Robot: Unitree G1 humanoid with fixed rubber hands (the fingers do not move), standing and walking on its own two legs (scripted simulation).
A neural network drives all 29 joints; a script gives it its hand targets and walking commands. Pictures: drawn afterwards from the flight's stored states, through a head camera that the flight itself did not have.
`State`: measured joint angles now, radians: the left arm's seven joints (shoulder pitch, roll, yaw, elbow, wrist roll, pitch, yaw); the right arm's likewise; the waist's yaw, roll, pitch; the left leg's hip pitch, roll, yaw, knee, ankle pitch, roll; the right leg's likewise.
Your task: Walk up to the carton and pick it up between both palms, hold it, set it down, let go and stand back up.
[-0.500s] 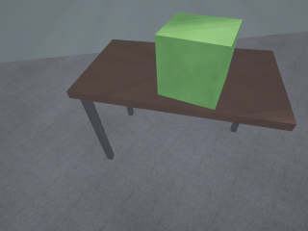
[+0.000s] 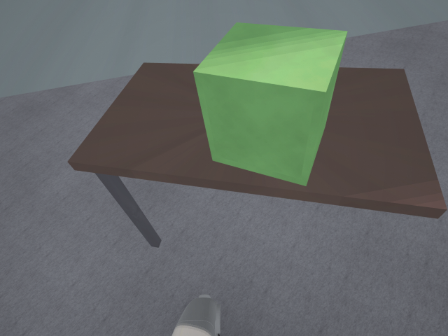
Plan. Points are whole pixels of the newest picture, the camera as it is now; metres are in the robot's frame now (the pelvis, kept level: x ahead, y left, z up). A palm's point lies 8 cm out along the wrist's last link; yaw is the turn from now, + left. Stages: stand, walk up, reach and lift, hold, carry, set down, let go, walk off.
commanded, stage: walk up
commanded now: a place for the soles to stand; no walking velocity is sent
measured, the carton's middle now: (271, 104) +0.62 -0.04 +0.05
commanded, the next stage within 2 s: none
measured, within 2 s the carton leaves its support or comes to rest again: neither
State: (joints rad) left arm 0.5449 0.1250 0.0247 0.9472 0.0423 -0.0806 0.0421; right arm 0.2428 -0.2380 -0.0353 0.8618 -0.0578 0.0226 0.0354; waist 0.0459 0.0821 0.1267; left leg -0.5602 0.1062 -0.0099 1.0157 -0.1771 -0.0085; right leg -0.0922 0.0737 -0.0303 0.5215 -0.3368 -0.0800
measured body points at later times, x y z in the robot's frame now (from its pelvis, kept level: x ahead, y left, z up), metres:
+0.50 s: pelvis +0.14 +0.09 +0.00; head +0.16 +0.08 +0.44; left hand +0.24 +0.34 -0.13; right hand +0.14 -0.18 -0.14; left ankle +0.14 +0.13 -0.73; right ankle +0.17 -0.04 -0.67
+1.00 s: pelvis +0.07 +0.16 -0.04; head +0.11 +0.18 +0.41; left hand +0.25 +0.41 -0.16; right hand +0.15 -0.11 -0.15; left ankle +0.13 +0.29 -0.73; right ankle +0.21 +0.00 -0.71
